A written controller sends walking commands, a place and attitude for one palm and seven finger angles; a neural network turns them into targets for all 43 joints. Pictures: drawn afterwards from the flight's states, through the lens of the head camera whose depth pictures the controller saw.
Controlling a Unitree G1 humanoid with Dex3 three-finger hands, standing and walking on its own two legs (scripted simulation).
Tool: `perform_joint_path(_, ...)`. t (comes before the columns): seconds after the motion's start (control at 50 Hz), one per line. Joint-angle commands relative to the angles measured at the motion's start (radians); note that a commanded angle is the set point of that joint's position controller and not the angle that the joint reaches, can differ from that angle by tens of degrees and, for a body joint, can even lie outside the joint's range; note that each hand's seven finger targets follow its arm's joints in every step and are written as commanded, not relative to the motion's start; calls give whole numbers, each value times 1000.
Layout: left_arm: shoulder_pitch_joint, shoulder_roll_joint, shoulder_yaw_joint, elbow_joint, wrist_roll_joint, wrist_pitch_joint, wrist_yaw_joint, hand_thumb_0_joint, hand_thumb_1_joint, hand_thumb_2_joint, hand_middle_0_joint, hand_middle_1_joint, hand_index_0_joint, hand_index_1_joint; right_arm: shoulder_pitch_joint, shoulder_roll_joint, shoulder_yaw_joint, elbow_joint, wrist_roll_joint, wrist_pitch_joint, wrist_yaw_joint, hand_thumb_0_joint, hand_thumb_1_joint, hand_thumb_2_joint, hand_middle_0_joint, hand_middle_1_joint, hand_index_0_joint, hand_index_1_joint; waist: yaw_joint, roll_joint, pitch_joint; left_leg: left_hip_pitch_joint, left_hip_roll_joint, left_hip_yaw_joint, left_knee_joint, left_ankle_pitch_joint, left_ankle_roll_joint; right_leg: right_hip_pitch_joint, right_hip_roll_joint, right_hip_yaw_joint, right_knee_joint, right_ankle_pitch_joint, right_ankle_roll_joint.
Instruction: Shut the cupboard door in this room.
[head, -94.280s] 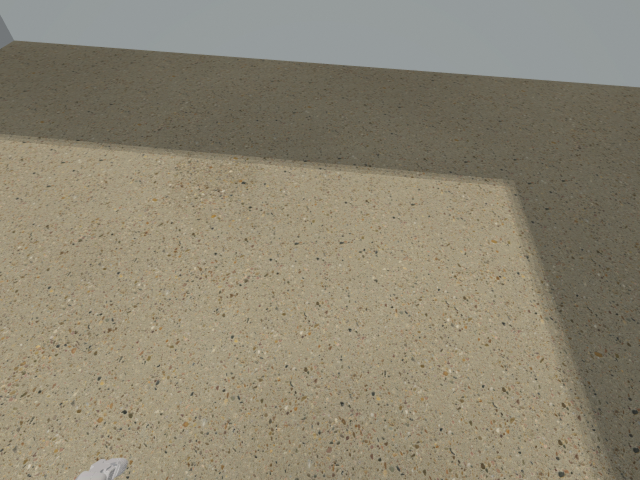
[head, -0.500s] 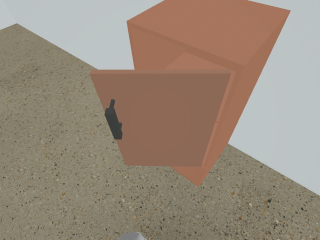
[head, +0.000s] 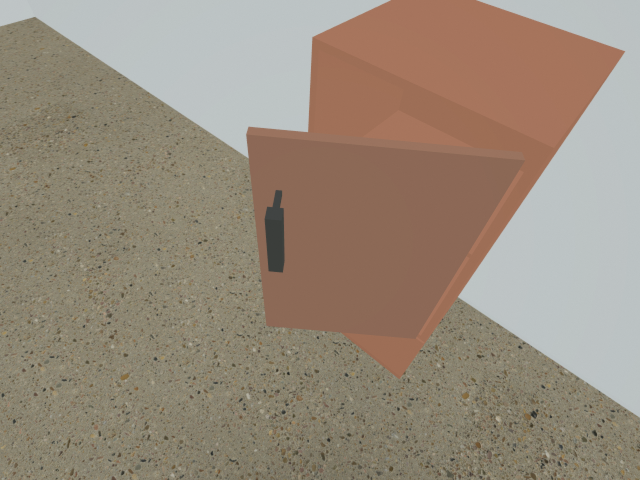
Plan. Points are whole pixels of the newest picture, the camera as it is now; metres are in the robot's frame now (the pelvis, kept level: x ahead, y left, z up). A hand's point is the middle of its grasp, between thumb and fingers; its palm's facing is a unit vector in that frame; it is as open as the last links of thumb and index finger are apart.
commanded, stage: come to a stop and stand still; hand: left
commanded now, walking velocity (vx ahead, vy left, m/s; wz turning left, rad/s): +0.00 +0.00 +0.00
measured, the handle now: (277, 231) +0.48 +0.12 -0.03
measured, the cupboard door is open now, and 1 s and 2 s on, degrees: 37 37 37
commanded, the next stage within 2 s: look again from close up in 0.54 s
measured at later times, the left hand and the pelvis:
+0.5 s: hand out of the picture -0.03 +0.14 -0.18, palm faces +0.00 -0.99 -0.15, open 7.3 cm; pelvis -0.02 -0.02 +0.00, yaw -1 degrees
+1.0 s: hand out of the picture -0.01 +0.17 -0.18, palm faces +0.00 -0.97 -0.23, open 7.4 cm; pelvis -0.01 -0.01 -0.01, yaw +0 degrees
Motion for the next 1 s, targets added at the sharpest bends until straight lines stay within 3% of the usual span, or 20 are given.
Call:
perform_joint_path(0.0,96,40,-2,-12,-3,-22,-2,0,900,900,-200,-300,-200,-300,54,-175,-49,-11,12,-21,-8,0,-900,-900,200,300,200,300,1,114,-112,34,220,-198,-137,226,72,126,-16,-3,-282,187,-11)
perform_joint_path(0.02,114,45,-4,0,-2,-31,2,0,900,900,-200,-300,-200,-300,56,-154,-48,-4,16,-25,-5,0,-900,-900,200,300,200,300,2,73,-108,10,177,-184,-119,164,32,165,-36,41,-379,275,-21)
perform_joint_path(0.04,104,58,-7,8,-1,-40,3,0,900,900,-200,-300,-200,-300,69,-135,-45,-3,20,-26,-1,0,-900,-900,200,300,200,300,-17,28,-94,3,134,-154,-122,74,-8,150,-85,95,-411,298,-43)
perform_joint_path(0.06,81,74,-10,4,-2,-43,2,0,900,900,-200,-300,-200,-300,79,-129,-42,6,20,-26,5,0,-900,-900,200,300,200,300,-32,49,-66,33,109,-139,-145,9,-31,86,-115,108,-419,257,-57)
perform_joint_path(0.08,82,78,-11,5,-2,-42,0,0,900,900,-200,-300,-200,-300,89,-130,-43,14,16,-26,10,0,-900,-900,200,300,200,300,-33,92,-73,71,101,-133,-148,53,-35,60,-109,94,-400,272,-53)
perform_joint_path(0.1,68,69,-12,16,-2,-51,0,0,900,900,-200,-300,-200,-300,99,-121,-41,29,15,-24,9,0,-900,-900,200,300,200,300,-37,-47,-83,84,104,-122,-124,85,-34,71,-85,90,-404,294,-48)
perform_joint_path(0.12,66,52,-18,21,-6,-55,1,0,900,900,-200,-300,-200,-300,109,-132,-41,41,13,-27,8,0,-900,-900,200,300,200,300,-39,-92,-77,99,106,-110,-123,86,-35,58,-93,93,-422,282,-45)
perform_joint_path(0.28,100,25,-25,60,-10,-48,4,0,900,900,-200,-300,-200,-300,170,-110,-24,110,9,-25,4,0,-900,-900,200,300,200,300,-34,27,36,41,98,-108,-186,-35,-42,26,-76,96,-459,165,-46)
perform_joint_path(0.5,158,-13,-27,90,-11,-54,6,0,900,900,-200,-300,-200,-300,231,-80,-24,132,11,-27,-5,0,-900,-900,200,300,200,300,-34,12,22,54,101,-98,-160,-10,-39,21,-71,88,-465,174,-47)
perform_joint_path(0.54,161,-24,-28,95,-12,-54,7,0,900,900,-200,-300,-200,-300,234,-76,-24,134,9,-29,-8,0,-900,-900,200,300,200,300,-36,35,22,56,103,-102,-159,-4,-39,17,-70,89,-457,186,-48)
perform_joint_path(0.6,178,-33,-28,100,-10,-57,10,0,900,900,-200,-300,-200,-300,237,-70,-26,134,12,-32,-10,0,-900,-900,200,300,200,300,-34,19,10,62,110,-102,-152,23,-35,30,-65,86,-452,219,-47)
perform_joint_path(0.62,236,2,-42,105,14,-100,43,0,900,900,-200,-300,-200,-300,108,-96,-17,57,12,-58,10,0,-900,-900,200,300,200,300,6,93,38,-10,109,-67,75,150,-59,8,-118,116,-441,503,-43)
perform_joint_path(0.64,186,47,-33,56,-1,-104,36,0,900,900,-200,-300,-200,-300,170,-48,-19,33,10,-45,18,0,-900,-900,200,300,200,300,-64,73,-17,8,79,-73,43,-55,-54,-25,-140,138,-455,192,-68)
perform_joint_path(0.66,147,30,-36,39,-1,-101,31,0,900,900,-200,-300,-200,-300,213,-67,-22,39,3,-41,19,0,-900,-900,200,300,200,300,-81,78,-27,0,77,-83,41,-71,-46,-54,-101,118,-415,43,-77)
perform_joint_path(0.68,156,17,-38,28,-2,-100,26,0,900,900,-200,-300,-200,-300,220,-68,-26,33,3,-42,20,0,-900,-900,200,300,200,300,-74,96,-24,-17,84,-91,27,-70,-36,-63,-78,102,-388,35,-80)
perform_joint_path(0.7,166,6,-39,27,1,-103,25,0,900,900,-200,-300,-200,-300,223,-62,-20,29,-1,-51,18,0,-900,-900,200,300,200,300,-64,139,-43,-13,93,-109,16,-11,-26,-40,-68,83,-359,124,-83)
perform_joint_path(0.72,178,3,-38,29,-2,-100,23,0,900,900,-200,-300,-200,-300,222,-68,-18,19,3,-52,17,0,-900,-900,200,300,200,300,-59,128,-59,-19,100,-124,-1,-14,-18,-18,-55,73,-336,133,-80)
perform_joint_path(0.78,188,-17,-44,30,-2,-91,20,0,900,900,-200,-300,-200,-300,201,-89,-21,6,6,-52,13,0,-900,-900,200,300,200,300,-45,17,-6,-47,107,-137,-31,-38,-8,-26,-46,64,-328,126,-68)
perform_joint_path(0.88,179,4,-42,16,-1,-83,18,0,900,900,-200,-300,-200,-300,176,-113,-23,7,7,-51,14,0,-900,-900,200,300,200,300,-38,3,27,-44,107,-140,-73,-45,-4,-30,-45,63,-324,140,-58)
perform_joint_path(0.98,170,33,-38,8,-3,-82,17,0,900,900,-200,-300,-200,-300,150,-133,-22,17,7,-58,12,0,-900,-900,200,300,200,300,-31,25,-19,11,110,-122,-68,56,-3,6,-55,64,-323,225,-51)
